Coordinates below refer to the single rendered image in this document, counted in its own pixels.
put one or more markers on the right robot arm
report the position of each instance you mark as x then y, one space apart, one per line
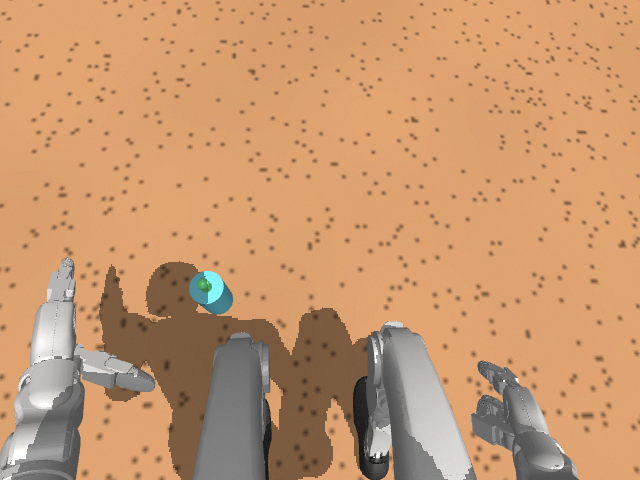
538 456

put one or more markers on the left robot hand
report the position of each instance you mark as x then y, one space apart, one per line
54 337

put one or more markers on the right robot foot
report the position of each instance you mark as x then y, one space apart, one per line
373 469

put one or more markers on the right robot hand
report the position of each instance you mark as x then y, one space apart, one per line
500 422

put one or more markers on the left robot arm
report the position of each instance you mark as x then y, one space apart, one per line
48 411

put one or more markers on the bottle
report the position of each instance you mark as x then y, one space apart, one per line
209 290

